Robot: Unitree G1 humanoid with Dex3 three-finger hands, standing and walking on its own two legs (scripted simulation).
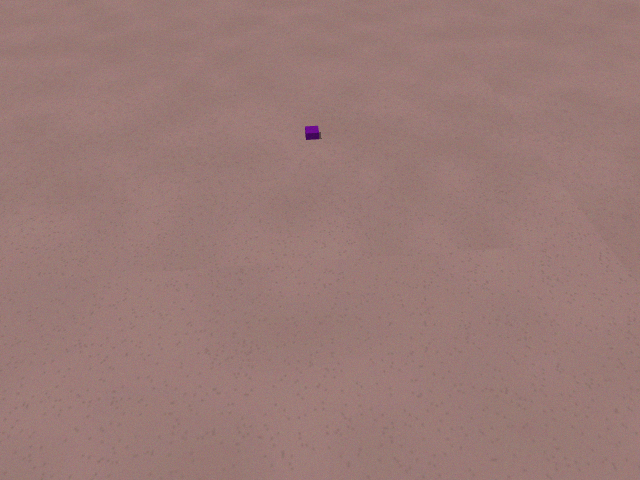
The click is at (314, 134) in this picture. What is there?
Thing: small box
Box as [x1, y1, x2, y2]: [305, 126, 318, 139]
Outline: 305,126 306,139 318,138 317,126
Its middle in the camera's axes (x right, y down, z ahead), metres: -0.05 -0.59 +2.14
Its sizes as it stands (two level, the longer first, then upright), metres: 0.073 0.069 0.041
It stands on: the floor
